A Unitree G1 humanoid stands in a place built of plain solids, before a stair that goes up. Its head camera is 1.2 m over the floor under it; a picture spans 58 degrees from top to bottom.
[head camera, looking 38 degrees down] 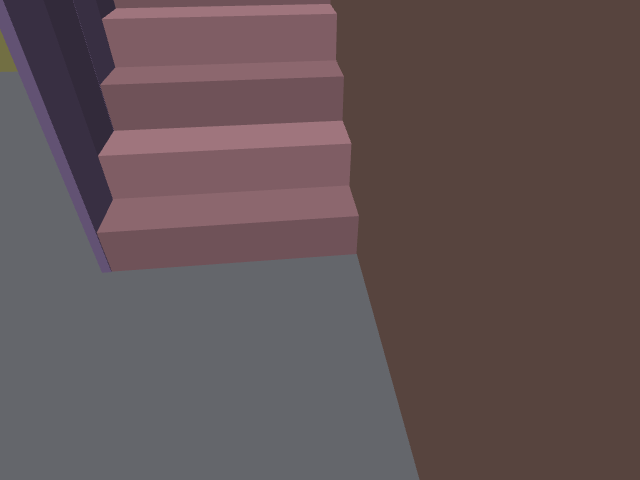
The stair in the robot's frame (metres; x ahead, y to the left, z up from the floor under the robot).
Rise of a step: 0.20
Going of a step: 0.24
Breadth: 1.02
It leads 6 degrees to the left of straight ahead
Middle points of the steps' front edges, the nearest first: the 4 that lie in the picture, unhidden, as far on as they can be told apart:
1.38 0.35 0.20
1.62 0.38 0.40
1.86 0.40 0.60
2.10 0.43 0.81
